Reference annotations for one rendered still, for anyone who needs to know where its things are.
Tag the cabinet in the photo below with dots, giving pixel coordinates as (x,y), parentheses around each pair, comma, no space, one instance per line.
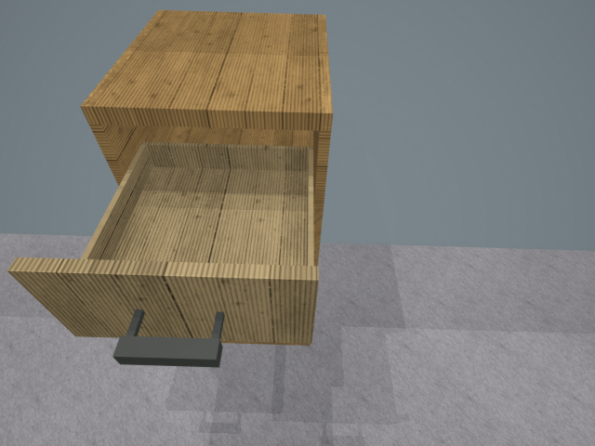
(220,78)

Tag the drawer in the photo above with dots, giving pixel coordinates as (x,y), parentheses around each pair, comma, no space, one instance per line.
(194,229)

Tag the handle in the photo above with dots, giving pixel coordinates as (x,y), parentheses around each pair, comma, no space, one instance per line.
(169,351)

